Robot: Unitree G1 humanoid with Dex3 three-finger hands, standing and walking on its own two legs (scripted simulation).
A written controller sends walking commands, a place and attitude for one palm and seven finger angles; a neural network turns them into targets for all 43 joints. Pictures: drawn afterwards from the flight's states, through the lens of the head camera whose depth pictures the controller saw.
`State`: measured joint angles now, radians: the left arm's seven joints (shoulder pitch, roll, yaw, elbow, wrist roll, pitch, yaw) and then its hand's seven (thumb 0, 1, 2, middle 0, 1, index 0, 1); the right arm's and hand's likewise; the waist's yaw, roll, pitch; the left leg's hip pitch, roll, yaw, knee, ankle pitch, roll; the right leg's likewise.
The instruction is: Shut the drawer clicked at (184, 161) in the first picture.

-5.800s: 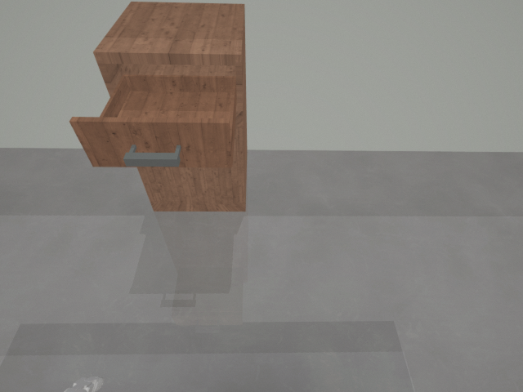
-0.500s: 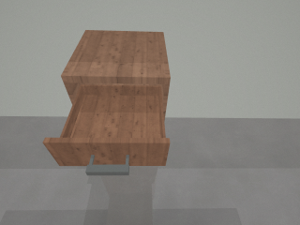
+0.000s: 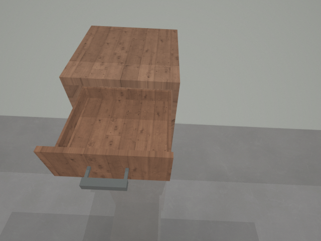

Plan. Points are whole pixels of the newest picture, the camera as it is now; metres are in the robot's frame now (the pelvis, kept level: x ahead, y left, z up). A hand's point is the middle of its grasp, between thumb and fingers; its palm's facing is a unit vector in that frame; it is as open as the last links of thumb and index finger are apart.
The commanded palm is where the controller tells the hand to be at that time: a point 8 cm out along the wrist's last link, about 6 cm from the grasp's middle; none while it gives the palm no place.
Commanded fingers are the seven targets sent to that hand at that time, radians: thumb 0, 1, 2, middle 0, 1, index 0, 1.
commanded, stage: come to a stop and stand still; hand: left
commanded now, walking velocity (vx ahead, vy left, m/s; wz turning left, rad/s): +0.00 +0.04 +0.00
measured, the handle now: (106, 177) +0.31 +0.19 -0.10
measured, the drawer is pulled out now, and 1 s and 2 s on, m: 0.30 0.30 0.30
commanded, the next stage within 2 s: look again from close up in 0.68 s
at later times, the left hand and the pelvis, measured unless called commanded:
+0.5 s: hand out of the picture -0.07 +0.20 -0.17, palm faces +0.02 -0.98 -0.19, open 7.4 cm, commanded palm none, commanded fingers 0.00 0.90 0.90 -0.20 -0.30 -0.20 -0.30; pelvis -0.06 +0.03 +0.01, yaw -1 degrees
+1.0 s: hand out of the picture -0.05 +0.20 -0.17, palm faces +0.02 -0.98 -0.18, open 7.3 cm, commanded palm none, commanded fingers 0.00 0.90 0.90 -0.20 -0.30 -0.20 -0.30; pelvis -0.05 +0.05 +0.00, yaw +0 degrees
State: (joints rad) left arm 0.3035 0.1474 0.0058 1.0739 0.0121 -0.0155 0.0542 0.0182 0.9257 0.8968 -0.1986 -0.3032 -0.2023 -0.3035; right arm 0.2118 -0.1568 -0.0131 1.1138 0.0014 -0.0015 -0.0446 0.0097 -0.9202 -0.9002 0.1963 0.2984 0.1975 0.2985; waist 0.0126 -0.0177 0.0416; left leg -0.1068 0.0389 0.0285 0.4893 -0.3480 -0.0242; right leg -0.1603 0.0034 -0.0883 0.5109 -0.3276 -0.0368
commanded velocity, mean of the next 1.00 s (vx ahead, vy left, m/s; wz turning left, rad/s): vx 0.00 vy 0.00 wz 0.00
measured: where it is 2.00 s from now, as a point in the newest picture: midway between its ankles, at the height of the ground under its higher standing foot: outside the picture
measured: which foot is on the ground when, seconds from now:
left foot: down 0.00-1.00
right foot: down 0.00-1.00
